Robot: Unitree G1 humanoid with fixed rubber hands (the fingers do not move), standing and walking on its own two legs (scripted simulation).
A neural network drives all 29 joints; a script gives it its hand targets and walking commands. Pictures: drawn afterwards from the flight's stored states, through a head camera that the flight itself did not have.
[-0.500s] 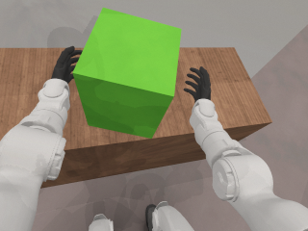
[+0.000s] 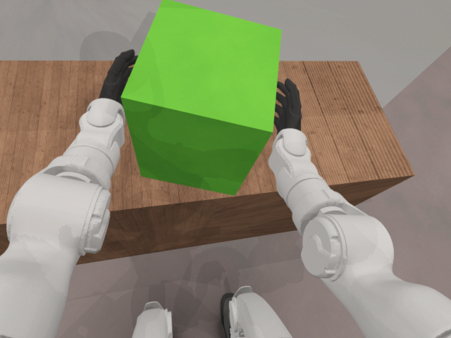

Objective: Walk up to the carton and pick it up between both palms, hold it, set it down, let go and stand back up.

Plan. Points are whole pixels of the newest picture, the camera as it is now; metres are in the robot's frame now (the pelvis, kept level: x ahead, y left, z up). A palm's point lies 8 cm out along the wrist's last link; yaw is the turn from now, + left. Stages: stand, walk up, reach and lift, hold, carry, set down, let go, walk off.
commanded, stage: reach and lift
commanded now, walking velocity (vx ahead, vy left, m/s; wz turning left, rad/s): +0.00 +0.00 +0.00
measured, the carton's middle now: (203, 110) +0.51 -0.02 +0.01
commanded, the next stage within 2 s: none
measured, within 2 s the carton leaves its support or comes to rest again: neither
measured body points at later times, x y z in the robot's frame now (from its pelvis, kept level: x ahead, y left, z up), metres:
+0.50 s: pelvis +0.02 +0.00 +0.04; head +0.19 +0.03 +0.45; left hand +0.53 +0.13 +0.04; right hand +0.46 -0.16 +0.03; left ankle +0.02 +0.10 -0.66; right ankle +0.05 -0.15 -0.66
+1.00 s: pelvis +0.04 -0.01 +0.05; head +0.21 +0.02 +0.47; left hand +0.53 +0.13 +0.04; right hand +0.45 -0.16 +0.03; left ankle +0.02 +0.10 -0.66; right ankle +0.05 -0.15 -0.66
